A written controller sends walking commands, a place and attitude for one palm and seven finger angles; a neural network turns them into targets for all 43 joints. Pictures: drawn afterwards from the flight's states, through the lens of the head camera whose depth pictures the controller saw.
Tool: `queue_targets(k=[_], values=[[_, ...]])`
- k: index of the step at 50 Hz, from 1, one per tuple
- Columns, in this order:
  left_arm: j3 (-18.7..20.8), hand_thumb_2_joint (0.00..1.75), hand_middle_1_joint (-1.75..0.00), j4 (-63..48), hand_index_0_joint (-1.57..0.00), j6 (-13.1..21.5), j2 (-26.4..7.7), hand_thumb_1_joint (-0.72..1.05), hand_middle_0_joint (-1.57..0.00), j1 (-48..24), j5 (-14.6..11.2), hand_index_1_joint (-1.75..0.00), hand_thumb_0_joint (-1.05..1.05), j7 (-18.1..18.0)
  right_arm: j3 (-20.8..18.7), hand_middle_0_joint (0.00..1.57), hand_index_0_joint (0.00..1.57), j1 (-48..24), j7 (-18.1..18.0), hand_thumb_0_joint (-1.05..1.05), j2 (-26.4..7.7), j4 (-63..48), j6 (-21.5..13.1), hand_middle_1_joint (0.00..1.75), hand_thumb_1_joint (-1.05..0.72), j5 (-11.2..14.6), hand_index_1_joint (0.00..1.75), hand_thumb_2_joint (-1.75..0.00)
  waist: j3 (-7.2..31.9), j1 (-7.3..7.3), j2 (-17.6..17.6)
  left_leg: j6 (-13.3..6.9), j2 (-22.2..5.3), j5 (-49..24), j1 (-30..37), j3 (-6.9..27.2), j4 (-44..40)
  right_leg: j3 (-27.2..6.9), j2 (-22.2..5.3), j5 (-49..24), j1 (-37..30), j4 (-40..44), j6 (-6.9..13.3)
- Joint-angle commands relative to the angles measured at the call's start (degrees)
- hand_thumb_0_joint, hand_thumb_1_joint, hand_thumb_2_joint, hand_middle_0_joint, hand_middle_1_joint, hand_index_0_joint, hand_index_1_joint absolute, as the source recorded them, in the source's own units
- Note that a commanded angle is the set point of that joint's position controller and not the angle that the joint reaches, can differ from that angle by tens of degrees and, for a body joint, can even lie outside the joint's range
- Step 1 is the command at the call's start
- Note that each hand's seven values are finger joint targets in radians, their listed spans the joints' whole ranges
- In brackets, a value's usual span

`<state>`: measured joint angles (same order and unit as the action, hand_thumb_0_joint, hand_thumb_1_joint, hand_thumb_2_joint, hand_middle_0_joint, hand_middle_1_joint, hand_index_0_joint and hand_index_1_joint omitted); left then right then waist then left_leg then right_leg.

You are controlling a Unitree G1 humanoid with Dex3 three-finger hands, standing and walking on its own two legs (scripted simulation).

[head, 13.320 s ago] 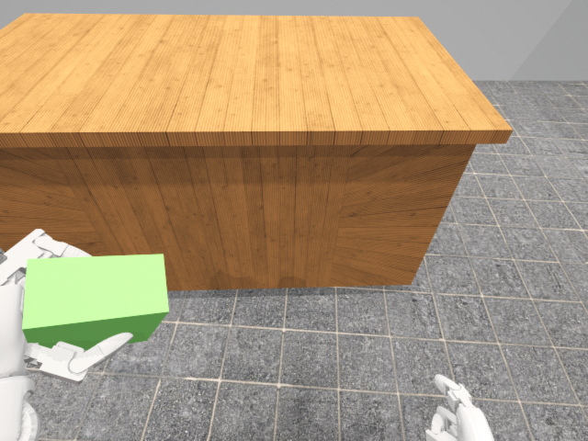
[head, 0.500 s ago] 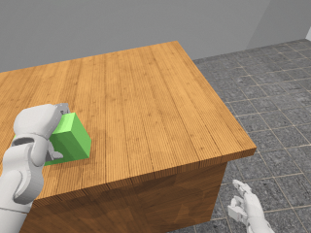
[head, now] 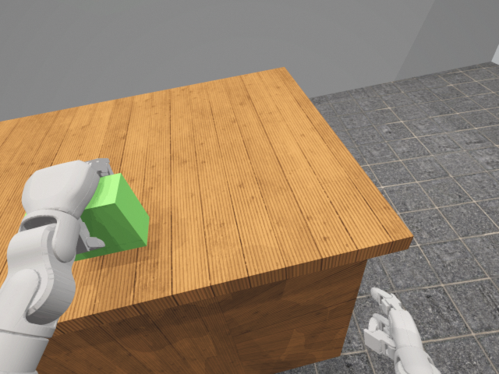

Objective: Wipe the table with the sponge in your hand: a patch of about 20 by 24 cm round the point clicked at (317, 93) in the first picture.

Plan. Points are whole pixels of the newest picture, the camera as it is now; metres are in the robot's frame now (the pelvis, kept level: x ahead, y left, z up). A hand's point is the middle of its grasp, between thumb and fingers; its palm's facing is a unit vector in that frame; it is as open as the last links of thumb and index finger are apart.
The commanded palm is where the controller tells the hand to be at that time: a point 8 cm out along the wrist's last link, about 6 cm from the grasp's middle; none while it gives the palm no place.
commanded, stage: move the sponge above the wiping area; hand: left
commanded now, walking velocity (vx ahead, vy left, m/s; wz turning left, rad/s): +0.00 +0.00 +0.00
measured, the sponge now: (99, 226) +0.27 +0.29 +0.13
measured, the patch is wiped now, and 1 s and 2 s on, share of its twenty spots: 0.00 0.00 0.00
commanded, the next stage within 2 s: lower the sponge onto the table in 0.24 s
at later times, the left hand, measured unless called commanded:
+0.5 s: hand (92, 207) +0.27 +0.29 +0.17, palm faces +0.06 -0.02 -1.00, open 10.1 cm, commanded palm +0.23 +0.28 +0.24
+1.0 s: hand (96, 219) +0.26 +0.29 +0.15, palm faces +0.06 -0.04 -1.00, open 10.1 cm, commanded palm +0.23 +0.29 +0.22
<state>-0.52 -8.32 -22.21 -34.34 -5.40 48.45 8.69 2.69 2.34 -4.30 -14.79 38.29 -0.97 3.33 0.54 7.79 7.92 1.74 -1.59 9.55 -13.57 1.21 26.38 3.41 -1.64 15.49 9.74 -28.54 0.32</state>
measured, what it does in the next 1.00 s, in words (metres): stands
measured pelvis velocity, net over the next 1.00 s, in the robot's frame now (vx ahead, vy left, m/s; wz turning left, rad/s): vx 0.01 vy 0.00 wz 0.00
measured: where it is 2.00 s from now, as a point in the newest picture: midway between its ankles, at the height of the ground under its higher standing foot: outside the picture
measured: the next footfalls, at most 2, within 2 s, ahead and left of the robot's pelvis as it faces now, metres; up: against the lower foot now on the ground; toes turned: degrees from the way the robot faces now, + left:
none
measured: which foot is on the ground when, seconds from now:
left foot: down 0.00-1.00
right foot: down 0.00-1.00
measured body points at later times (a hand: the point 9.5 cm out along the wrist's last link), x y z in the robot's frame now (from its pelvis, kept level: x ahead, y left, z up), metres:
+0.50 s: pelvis +0.00 -0.01 +0.00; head -0.02 -0.06 +0.44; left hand +0.27 +0.29 +0.22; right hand +0.25 -0.20 -0.08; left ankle +0.05 +0.14 -0.74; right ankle +0.00 -0.12 -0.74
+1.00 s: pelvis +0.01 +0.00 +0.00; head -0.01 -0.05 +0.45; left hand +0.26 +0.29 +0.21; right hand +0.25 -0.19 -0.09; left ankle +0.05 +0.14 -0.74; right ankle +0.00 -0.12 -0.74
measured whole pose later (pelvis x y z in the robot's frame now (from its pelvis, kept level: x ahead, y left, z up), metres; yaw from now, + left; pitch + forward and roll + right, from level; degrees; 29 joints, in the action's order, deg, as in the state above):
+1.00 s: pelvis +0.01 +0.00 +0.00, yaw +0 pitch -3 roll +0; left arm -0.9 -8.9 -18.4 -33.7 -2.5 48.6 8.7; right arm 2.2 3.5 -4.7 -14.9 37.9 -1.6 3.0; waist 0.1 7.8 7.7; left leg 1.7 -1.6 10.3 -13.7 1.6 27.1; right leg 3.6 -1.5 15.9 9.3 -28.3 0.3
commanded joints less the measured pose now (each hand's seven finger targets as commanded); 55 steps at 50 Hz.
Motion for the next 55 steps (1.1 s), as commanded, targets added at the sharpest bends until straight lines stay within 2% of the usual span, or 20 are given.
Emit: queue_targets(k=[1,4,10,14,18,19,22,25,28,29,31,34,35,37,39,42,46,49,51,55], values=[[7.8,1.3,-1.6,-11.5,-1.2,0.4,-14.0,0.1,-1.2,-15.7,2.0,-1.6,0.0,-1.4,-1.3,0.2,0.2,-12.5,-0.1,0.0,-4.7,-10.7,-3.4,0.3,-0.9,-0.1,0.3,-0.9,11.2,-0.12,-4.9,-2.9,2.9,-5.3,6.4,-0.1,-2.3,-1.2,1.9,-6.7,1.2,5.8,2.3],[9.3,1.3,-1.6,-11.3,-1.2,0.6,-16.6,0.1,-1.2,-19.4,2.7,-1.6,0.0,-1.3,-1.0,0.2,0.2,-13.9,-0.7,0.0,-4.9,-10.9,-3.7,0.3,-0.9,0.2,0.3,-0.9,9.6,-0.06,-3.4,-2.9,3.1,-2.3,6.4,0.3,-2.8,-2.4,2.5,-3.6,2.3,6.6,2.8],[9.8,1.3,-1.6,-9.5,-1.2,2.7,-17.2,0.1,-1.2,-24.8,3.0,-1.6,0.0,-3.1,-1.2,0.2,0.2,-12.7,-1.4,0.0,-4.4,-9.7,-4.7,0.3,-0.9,-0.1,0.3,-0.9,13.0,0.15,-3.1,-2.7,3.5,-3.4,7.6,0.4,-2.8,-1.8,2.1,-3.3,0.8,6.6,2.8],[10.1,1.3,-1.6,-7.5,-1.2,1.6,-17.2,0.1,-1.2,-23.4,2.7,-1.6,0.0,-2.8,-1.1,0.2,0.2,-13.9,-1.0,0.0,-4.8,-9.7,-4.3,0.3,-0.9,0.1,0.3,-0.9,12.1,0.54,-1.7,-2.5,3.4,-3.4,7.2,0.3,-3.0,-2.6,2.3,-4.1,0.6,6.7,3.2],[7.6,1.3,-1.6,-6.1,-1.2,0.6,-14.8,0.1,-1.2,-21.1,2.1,-1.6,0.0,-1.6,-1.4,0.2,0.2,-12.7,-0.5,0.0,-5.1,-9.9,-3.6,0.3,-0.9,0.0,0.3,-0.9,12.1,0.21,-3.7,-2.7,3.2,-3.9,6.0,-0.3,-2.5,-1.7,1.5,-5.6,0.5,6.2,2.4],[9.7,1.3,-1.6,-5.8,-1.2,0.1,-16.7,0.1,-1.2,-19.4,2.4,-1.6,0.0,-1.2,-1.3,0.2,0.2,-13.7,-0.6,0.0,-5.1,-10.3,-3.8,0.3,-0.9,0.2,0.3,-0.9,11.9,0.65,-3.6,-2.7,3.2,-3.7,5.9,0.0,-2.4,-2.6,2.0,-5.1,0.4,6.1,2.9],[8.8,1.3,-1.6,-5.3,-1.2,0.4,-16.7,0.1,-1.2,-20.1,2.4,-1.6,0.0,-0.2,-1.4,0.2,0.2,-12.1,-0.7,0.0,-5.4,-10.2,-3.3,0.3,-0.9,0.1,0.3,-0.9,11.5,-0.14,-5.8,-3.1,3.3,-4.0,5.4,-0.6,-1.5,-2.1,1.5,-5.8,1.2,6.2,2.1],[10.7,1.3,-1.6,-10.2,-1.2,2.1,-18.2,0.1,-1.2,-19.8,2.3,-1.6,0.0,-0.2,-1.2,0.2,0.2,-12.3,-0.8,0.0,-4.8,-11.1,-3.9,0.3,-0.9,0.0,0.3,-0.9,14.1,0.27,-3.4,-3.2,3.6,-6.9,6.8,-0.3,-0.9,-1.8,1.6,-8.4,-0.3,5.1,2.5],[11.5,1.3,-1.6,-7.5,-1.2,2.9,-18.5,0.1,-1.2,-19.8,1.7,-1.6,0.0,-0.8,-1.6,0.2,0.2,-10.6,-1.0,0.0,-5.1,-10.4,-3.6,0.3,-0.9,-0.2,0.3,-0.9,10.9,-0.21,-5.6,-3.1,3.3,-5.3,6.3,-0.2,-1.1,-1.9,1.5,-7.0,1.5,6.4,2.1],[12.4,1.3,-1.6,-7.3,-1.2,2.8,-19.7,0.1,-1.2,-21.3,2.0,-1.6,0.0,-1.0,-1.3,0.2,0.2,-12.1,-1.2,0.0,-5.2,-10.5,-3.9,0.3,-0.9,0.2,0.3,-0.9,10.4,-0.22,-3.7,-3.0,3.3,-4.2,6.6,0.0,-1.4,-2.8,2.2,-5.3,2.0,6.9,2.6],[11.3,1.3,-1.6,-5.9,-1.2,3.4,-18.3,0.1,-1.2,-22.1,2.0,-1.6,0.0,-1.7,-1.7,0.2,0.2,-10.8,-1.4,0.0,-5.2,-9.9,-4.0,0.3,-0.9,-0.1,0.3,-0.9,10.9,-0.33,-4.8,-3.0,3.3,-4.3,6.7,-0.4,-1.3,-2.1,1.6,-5.0,1.8,7.0,2.3],[12.3,1.3,-1.6,-8.3,-1.2,3.6,-19.0,0.1,-1.2,-20.7,2.0,-1.6,0.0,-2.3,-1.6,0.2,0.2,-12.4,-1.3,0.0,-5.1,-10.7,-4.4,0.3,-0.9,0.0,0.3,-0.9,13.0,0.45,-1.4,-2.9,3.5,-6.2,7.8,-0.1,-1.0,-3.2,1.9,-7.5,0.2,6.3,3.1],[11.9,1.3,-1.6,-7.8,-1.2,3.7,-18.0,0.1,-1.2,-19.3,1.8,-1.6,0.0,-2.4,-1.7,0.2,0.2,-11.0,-1.1,0.0,-5.0,-10.4,-4.4,0.3,-0.9,-0.1,0.3,-0.9,13.5,0.32,-3.0,-2.9,3.5,-7.5,7.1,-0.2,-0.8,-2.3,1.4,-9.1,-0.6,5.6,2.7],[10.8,1.3,-1.6,-6.4,-1.2,3.1,-16.4,0.1,-1.2,-16.4,1.3,-1.6,0.0,-1.9,-1.9,0.2,0.2,-10.4,-0.9,0.0,-5.3,-10.1,-3.8,0.3,-0.9,-0.1,0.3,-0.9,11.8,-0.12,-4.6,-2.9,3.3,-7.0,6.5,-0.6,-0.8,-1.9,1.4,-9.4,0.3,5.9,2.1],[10.1,1.3,-1.6,-6.8,-1.2,2.4,-16.1,0.1,-1.2,-18.0,1.6,-1.6,0.0,-1.4,-1.4,0.2,0.2,-12.4,-0.9,0.0,-5.2,-10.7,-3.8,0.3,-0.9,0.2,0.3,-0.9,10.0,-0.29,-2.5,-2.9,3.3,-5.3,6.4,-0.3,-1.3,-2.5,2.0,-7.4,1.5,6.5,2.7],[9.9,1.3,-1.6,-10.5,-1.2,3.8,-15.7,0.1,-1.2,-15.2,1.7,-1.6,0.0,-1.5,-2.0,0.2,0.2,-10.7,-0.6,0.0,-5.1,-11.0,-3.8,0.3,-0.9,-0.2,0.3,-0.9,13.9,0.06,-4.1,-3.2,3.3,-7.9,7.6,-0.4,-0.9,-1.5,1.5,-10.2,-0.4,5.3,2.3],[10.1,1.3,-1.6,-11.2,-1.2,4.3,-15.0,0.1,-1.2,-15.7,1.9,-1.6,0.0,-2.7,-1.8,0.2,0.2,-10.3,-0.5,0.0,-4.7,-10.6,-4.0,0.3,-0.9,-0.4,0.3,-0.9,11.9,-0.21,-3.1,-2.9,3.0,-6.8,7.3,0.1,-1.8,-0.8,2.0,-7.9,0.8,5.9,2.5],[12.5,1.3,-1.6,-13.0,-1.2,3.8,-16.9,0.1,-1.2,-14.2,2.2,-1.6,0.0,-4.0,-1.7,0.2,0.2,-12.1,-0.4,0.0,-4.8,-11.2,-4.0,0.3,-0.9,-0.3,0.3,-0.9,12.1,0.87,-1.7,-2.8,3.1,-7.3,7.7,0.3,-1.9,-2.1,2.6,-8.1,-0.1,5.9,3.1],[11.4,1.3,-1.6,-10.3,-1.2,3.3,-14.9,0.1,-1.2,-12.9,2.1,-1.6,0.0,-4.9,-2.0,0.2,0.2,-10.6,-0.3,0.0,-4.8,-10.3,-3.7,0.3,-0.9,-0.6,0.3,-0.9,11.7,0.72,-4.5,-2.7,2.9,-7.2,7.0,0.0,-2.2,-0.8,2.2,-7.7,0.1,6.0,2.6],[9.5,1.3,-1.6,-10.9,-1.2,2.1,-13.8,0.1,-1.2,-15.2,2.8,-1.6,0.0,-4.9,-1.6,0.2,0.2,-12.0,-0.2,0.0,-4.7,-10.3,-3.4,0.3,-0.9,-0.2,0.3,-0.9,12.3,0.24,-2.7,-2.7,3.1,-6.7,7.2,-0.2,-2.5,-0.9,2.3,-7.2,-0.2,5.8,2.8]])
